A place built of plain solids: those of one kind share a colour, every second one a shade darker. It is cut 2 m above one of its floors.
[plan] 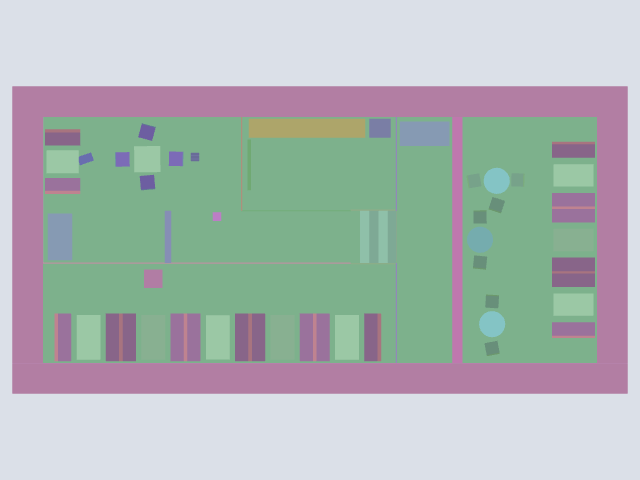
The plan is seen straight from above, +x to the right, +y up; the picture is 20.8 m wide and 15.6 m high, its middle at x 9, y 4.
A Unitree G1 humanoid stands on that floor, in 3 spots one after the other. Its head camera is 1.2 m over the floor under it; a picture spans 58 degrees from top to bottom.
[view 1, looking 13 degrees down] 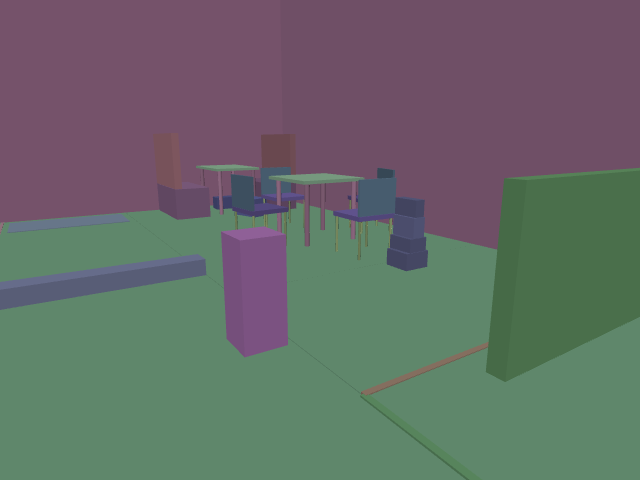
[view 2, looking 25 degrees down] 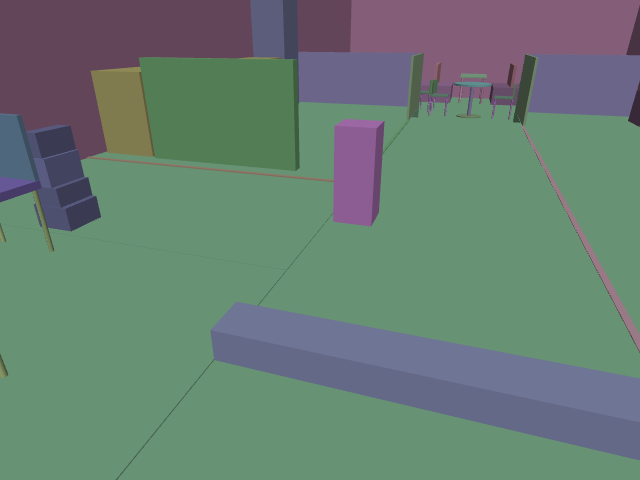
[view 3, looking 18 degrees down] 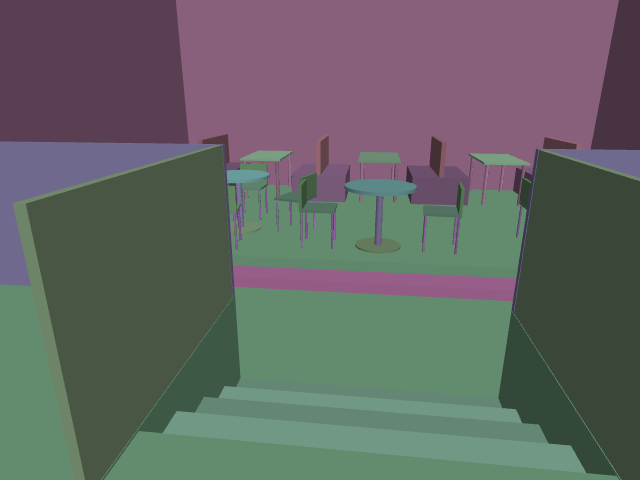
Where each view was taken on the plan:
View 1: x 7.90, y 3.76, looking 147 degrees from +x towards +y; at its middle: floor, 5.33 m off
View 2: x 2.75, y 4.10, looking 18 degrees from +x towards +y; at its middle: floor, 2.84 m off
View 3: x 9.05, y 4.10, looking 7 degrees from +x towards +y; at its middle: floor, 5.61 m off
